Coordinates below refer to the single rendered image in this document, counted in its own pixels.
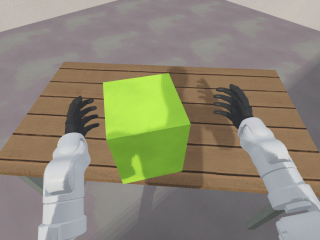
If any right robot upper arm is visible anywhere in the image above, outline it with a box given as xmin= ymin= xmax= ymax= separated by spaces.
xmin=276 ymin=210 xmax=320 ymax=240

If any robot left forearm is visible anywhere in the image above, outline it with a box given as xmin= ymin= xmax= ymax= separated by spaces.
xmin=38 ymin=132 xmax=91 ymax=240

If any right robot hand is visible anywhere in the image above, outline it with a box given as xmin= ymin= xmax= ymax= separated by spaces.
xmin=213 ymin=84 xmax=254 ymax=129

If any left robot hand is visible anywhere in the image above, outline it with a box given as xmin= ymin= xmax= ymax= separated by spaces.
xmin=65 ymin=96 xmax=100 ymax=137

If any table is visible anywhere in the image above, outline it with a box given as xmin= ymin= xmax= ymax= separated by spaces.
xmin=0 ymin=62 xmax=320 ymax=230

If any carton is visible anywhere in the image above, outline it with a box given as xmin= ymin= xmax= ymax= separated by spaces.
xmin=103 ymin=73 xmax=191 ymax=184

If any robot right forearm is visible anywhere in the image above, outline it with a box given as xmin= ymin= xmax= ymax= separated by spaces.
xmin=237 ymin=117 xmax=320 ymax=214

